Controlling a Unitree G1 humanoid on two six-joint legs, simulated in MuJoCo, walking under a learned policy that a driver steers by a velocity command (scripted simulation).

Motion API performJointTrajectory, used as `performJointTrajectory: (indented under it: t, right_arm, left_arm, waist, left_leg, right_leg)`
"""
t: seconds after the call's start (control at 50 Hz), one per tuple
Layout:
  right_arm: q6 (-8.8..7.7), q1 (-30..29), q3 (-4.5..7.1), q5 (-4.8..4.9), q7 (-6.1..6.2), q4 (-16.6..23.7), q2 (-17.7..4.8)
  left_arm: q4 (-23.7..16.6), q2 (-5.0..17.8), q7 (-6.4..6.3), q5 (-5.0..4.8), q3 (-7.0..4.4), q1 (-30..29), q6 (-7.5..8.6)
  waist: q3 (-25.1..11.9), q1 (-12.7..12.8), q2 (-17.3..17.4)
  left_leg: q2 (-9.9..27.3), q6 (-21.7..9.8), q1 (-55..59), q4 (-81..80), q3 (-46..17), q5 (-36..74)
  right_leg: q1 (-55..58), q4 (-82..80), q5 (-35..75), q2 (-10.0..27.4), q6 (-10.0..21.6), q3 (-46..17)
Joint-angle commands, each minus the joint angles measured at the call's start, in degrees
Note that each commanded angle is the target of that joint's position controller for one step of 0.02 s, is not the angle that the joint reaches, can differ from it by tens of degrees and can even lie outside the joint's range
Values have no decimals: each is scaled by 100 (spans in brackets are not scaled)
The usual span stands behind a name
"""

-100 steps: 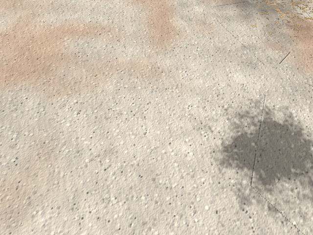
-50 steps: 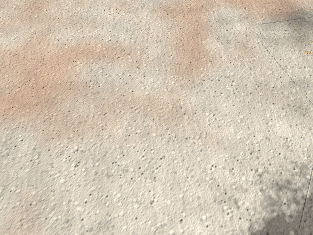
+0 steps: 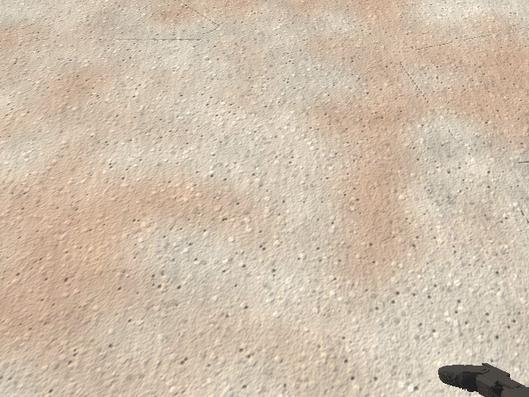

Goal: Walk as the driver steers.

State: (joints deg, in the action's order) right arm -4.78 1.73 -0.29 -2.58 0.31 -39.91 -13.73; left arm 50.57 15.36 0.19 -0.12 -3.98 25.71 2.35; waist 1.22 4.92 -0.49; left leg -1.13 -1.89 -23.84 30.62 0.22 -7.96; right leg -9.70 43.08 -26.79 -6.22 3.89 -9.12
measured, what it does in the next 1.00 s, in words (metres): walks ahead: right foot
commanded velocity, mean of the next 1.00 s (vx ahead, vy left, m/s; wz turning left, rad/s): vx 0.50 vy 0.00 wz -0.16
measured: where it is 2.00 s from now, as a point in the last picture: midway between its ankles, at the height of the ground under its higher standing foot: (341, 275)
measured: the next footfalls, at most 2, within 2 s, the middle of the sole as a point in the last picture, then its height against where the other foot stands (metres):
right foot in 0.48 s outside the picture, level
left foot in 1.04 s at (321, 327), level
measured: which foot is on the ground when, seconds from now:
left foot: down 0.00-0.50, up 0.52-1.00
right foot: up 0.00-0.46, down 0.48-1.00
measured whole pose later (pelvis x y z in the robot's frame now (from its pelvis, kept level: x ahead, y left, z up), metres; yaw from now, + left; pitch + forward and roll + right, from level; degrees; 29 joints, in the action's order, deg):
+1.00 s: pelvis +0.48 -0.12 +0.00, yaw -7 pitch +1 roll -1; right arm -0.5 6.2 1.9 -1.9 -3.1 -45.8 -12.6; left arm 54.3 12.6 -1.7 1.4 -1.6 23.0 4.3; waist 3.1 2.3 0.6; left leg 0.4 -6.3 -31.5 36.6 6.8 -6.7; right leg 8.3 14.0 -23.2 -2.7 2.5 14.3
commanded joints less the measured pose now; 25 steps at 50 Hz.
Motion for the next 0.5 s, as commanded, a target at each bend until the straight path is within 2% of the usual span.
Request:
performJointTrajectory:
  t: [0.02,0.04,0.06,0.08,0.1,0.16,0.24,0.3,0.36,0.38,0.42,0.44,0.46,0.48,0.5]
  right_arm:
    - [81,1413,376,33,83,-14,-901]
    - [52,1201,316,51,51,-25,-657]
    - [14,1158,289,49,49,-52,-560]
    - [-32,1209,280,70,52,-119,-527]
    - [-82,1291,293,98,39,-178,-546]
    - [-179,1537,350,163,10,-324,-635]
    - [-156,1788,383,148,0,-498,-658]
    - [-138,1890,411,144,-3,-591,-732]
    - [-85,2141,460,142,32,-730,-883]
    - [-48,2222,471,140,46,-780,-922]
    - [33,2292,497,129,82,-858,-1065]
    - [84,2323,517,126,98,-892,-1169]
    - [130,2429,495,146,104,-943,-1171]
    - [145,2427,435,155,91,-911,-1062]
    - [118,2660,242,250,-17,-585,-358]
  left_arm:
    - [-513,640,5,125,-114,-54,4]
    - [-542,511,69,141,-97,-300,-11]
    - [-559,459,118,181,-102,-412,-55]
    - [-575,443,169,229,-105,-443,-122]
    - [-597,412,205,240,-98,-480,-172]
    - [-817,346,293,233,-76,-937,-242]
    - [-1107,272,378,226,-9,-1692,-257]
    - [-1309,164,448,215,86,-2268,-225]
    - [-1512,195,487,236,121,-2708,-215]
    - [-1557,222,481,251,119,-2775,-214]
    - [-1573,291,433,283,88,-2663,-213]
    - [-1506,362,394,299,47,-2357,-199]
    - [-1308,434,341,342,-10,-1706,-145]
    - [-970,594,253,403,-106,-713,-83]
    - [-901,1146,143,446,-223,-246,-50]
  waist:
    - [-560,-694,479]
    - [-190,-619,345]
    - [-70,-555,529]
    - [-17,-498,711]
    - [-50,-474,729]
    - [-87,-457,606]
    - [107,-563,541]
    - [242,-680,560]
    - [357,-793,545]
    - [363,-808,545]
    - [213,-706,628]
    - [-19,-555,674]
    - [-412,-290,594]
    - [-958,154,302]
    - [-1754,114,-900]
  left_leg:
    - [2353,-903,2777,-1652,-3374,-2405]
    - [2045,-798,2268,-1793,-2554,-1587]
    - [1812,-672,2004,-1894,-1940,-918]
    - [1641,-607,1852,-1949,-1509,-395]
    - [1564,-596,1813,-1972,-1215,101]
    - [1608,-686,1956,-2079,-665,958]
    - [1531,-694,2072,-2181,28,1367]
    - [1452,-596,2022,-2170,513,1427]
    - [1602,-516,2340,-2038,759,1731]
    - [1642,-482,2505,-1896,848,2031]
    - [1674,-396,2773,-1229,1101,3637]
    - [1681,-371,2866,-574,1209,4502]
    - [1659,-349,2640,368,1257,4684]
    - [1519,-242,1775,1631,1339,3693]
    - [984,15,-379,3564,1329,-126]
  right_leg:
    - [-2923,2384,118,523,78,324]
    - [-2813,2268,488,679,16,373]
    - [-2683,2146,663,805,-40,439]
    - [-2601,2114,765,867,-100,494]
    - [-2565,2158,901,864,-137,548]
    - [-2916,2132,1322,934,-228,581]
    - [-3269,1420,1998,994,-319,736]
    - [-2893,378,2514,984,-238,1028]
    - [-2629,-308,2256,915,-28,1355]
    - [-2540,-469,2056,847,62,1459]
    - [-2065,-713,1477,544,289,1694]
    - [-1633,-813,1187,320,425,1778]
    - [-713,-1140,1182,105,585,1695]
    - [801,-1485,1392,264,768,1277]
    - [2824,-1699,704,2126,1274,-1208]
Over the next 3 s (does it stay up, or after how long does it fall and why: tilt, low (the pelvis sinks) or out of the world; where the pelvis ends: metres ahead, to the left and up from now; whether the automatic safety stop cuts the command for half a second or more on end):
stays up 0.79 -0.17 0.01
